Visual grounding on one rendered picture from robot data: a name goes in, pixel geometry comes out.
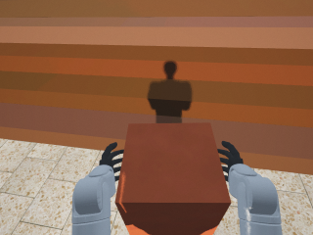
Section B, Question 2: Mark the right robot forearm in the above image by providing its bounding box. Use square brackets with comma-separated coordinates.
[228, 164, 283, 235]

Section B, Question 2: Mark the right robot hand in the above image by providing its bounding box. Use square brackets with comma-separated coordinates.
[217, 141, 244, 182]

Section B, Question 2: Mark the left robot hand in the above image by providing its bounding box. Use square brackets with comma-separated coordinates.
[99, 142, 124, 181]

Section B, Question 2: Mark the left robot forearm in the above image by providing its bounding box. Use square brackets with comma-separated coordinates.
[71, 164, 116, 235]

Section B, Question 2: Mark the carton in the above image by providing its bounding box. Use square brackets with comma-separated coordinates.
[114, 122, 232, 235]

